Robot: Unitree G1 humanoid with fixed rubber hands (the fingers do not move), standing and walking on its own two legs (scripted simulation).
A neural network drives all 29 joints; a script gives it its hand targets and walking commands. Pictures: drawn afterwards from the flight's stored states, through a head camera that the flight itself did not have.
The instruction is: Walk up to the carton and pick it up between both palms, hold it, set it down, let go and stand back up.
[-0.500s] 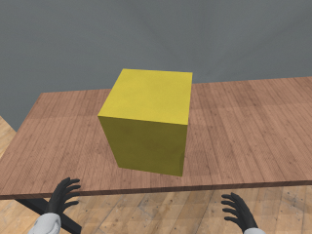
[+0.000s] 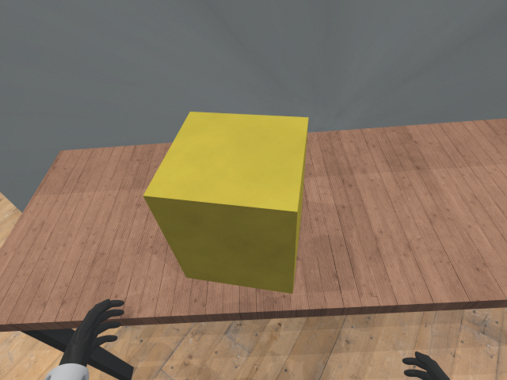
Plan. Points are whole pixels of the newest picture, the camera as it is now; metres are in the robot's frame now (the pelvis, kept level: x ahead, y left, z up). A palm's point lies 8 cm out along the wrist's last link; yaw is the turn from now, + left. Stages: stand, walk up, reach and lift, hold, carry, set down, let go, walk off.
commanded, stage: stand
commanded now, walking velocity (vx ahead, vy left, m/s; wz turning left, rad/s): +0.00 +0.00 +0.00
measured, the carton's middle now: (242, 204) +0.41 -0.01 +0.05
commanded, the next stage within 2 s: none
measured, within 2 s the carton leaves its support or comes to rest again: neither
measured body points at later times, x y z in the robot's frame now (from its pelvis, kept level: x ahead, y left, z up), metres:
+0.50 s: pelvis +0.00 +0.00 +0.00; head +0.01 -0.04 +0.45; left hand +0.22 +0.25 -0.01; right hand +0.11 -0.29 -0.11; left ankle +0.00 +0.12 -0.74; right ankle -0.01 -0.11 -0.74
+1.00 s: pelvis +0.00 +0.00 +0.00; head +0.00 -0.03 +0.45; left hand +0.22 +0.25 -0.01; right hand +0.11 -0.29 -0.11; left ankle +0.00 +0.12 -0.74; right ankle -0.01 -0.11 -0.74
